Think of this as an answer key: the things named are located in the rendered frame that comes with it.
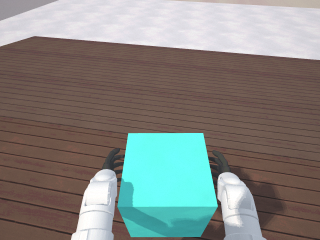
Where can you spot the robot right forearm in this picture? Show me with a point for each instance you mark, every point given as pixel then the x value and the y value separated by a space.
pixel 239 212

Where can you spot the robot left forearm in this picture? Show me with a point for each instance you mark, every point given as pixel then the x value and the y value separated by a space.
pixel 97 208

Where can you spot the carton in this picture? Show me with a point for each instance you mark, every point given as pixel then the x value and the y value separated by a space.
pixel 166 187

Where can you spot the left robot hand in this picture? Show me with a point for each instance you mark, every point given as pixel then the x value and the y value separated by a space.
pixel 109 162

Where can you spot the right robot hand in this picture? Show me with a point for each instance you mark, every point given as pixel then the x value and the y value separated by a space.
pixel 222 166

